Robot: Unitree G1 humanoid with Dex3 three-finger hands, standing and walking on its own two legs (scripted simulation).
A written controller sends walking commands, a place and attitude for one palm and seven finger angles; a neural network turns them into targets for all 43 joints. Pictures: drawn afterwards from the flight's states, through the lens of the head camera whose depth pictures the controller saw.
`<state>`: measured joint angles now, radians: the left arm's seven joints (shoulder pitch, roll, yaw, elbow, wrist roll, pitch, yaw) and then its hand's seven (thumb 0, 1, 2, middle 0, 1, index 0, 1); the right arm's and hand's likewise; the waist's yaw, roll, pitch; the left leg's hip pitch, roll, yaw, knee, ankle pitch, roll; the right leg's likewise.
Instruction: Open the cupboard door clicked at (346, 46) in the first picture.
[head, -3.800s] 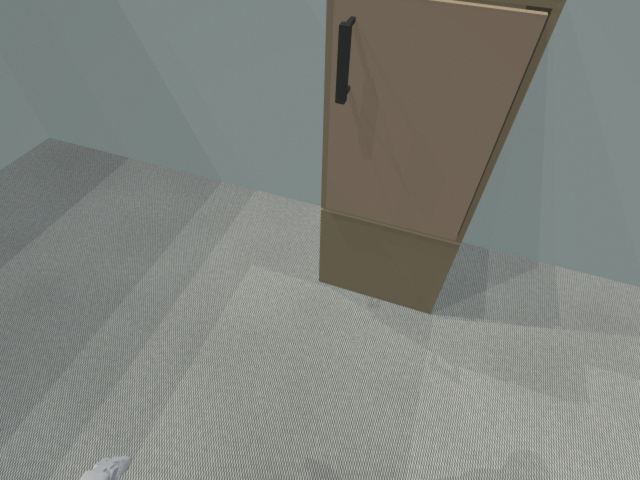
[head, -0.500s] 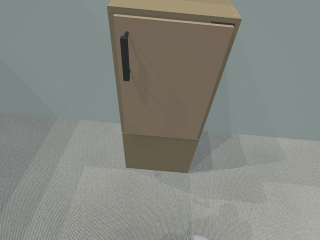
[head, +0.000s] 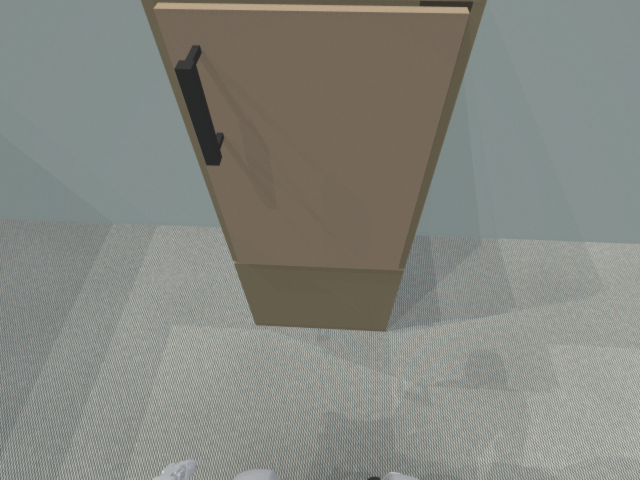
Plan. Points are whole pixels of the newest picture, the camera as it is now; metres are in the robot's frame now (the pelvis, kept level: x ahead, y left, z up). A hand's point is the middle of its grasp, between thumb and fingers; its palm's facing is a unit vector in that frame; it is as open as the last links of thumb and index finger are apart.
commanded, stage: come to a stop and stand still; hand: left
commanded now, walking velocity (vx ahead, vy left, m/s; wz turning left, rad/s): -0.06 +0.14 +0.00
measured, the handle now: (204, 109) +0.58 +0.20 +0.13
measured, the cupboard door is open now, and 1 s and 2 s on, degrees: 0 0 0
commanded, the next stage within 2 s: look again from close up in 1.10 s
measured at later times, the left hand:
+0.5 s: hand out of the picture -0.06 +0.25 -0.17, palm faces +0.04 -0.98 -0.18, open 7.4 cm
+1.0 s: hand out of the picture -0.03 +0.16 -0.16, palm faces +0.05 -0.98 -0.21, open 7.3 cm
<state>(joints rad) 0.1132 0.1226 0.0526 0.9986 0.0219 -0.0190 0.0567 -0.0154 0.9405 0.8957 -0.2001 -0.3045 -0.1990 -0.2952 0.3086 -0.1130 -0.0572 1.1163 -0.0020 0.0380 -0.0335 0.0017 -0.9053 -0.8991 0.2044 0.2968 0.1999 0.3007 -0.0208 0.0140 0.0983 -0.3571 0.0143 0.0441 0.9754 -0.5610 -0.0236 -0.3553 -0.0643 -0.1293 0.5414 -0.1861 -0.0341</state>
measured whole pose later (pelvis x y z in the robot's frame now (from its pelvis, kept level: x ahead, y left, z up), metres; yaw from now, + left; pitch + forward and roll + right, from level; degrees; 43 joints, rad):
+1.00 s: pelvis -0.03 -0.01 +0.01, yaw +0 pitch -1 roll +0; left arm 0.28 0.13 0.02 1.14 0.00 -0.01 0.04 0.02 0.95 0.90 -0.20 -0.30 -0.20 -0.29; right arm 0.31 -0.11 -0.01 1.18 -0.01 0.01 -0.04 0.00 -0.91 -0.90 0.20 0.30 0.20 0.30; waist -0.01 0.03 0.02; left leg -0.16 0.09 0.02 0.41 -0.23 -0.07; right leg -0.13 0.04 -0.09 0.42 -0.27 -0.07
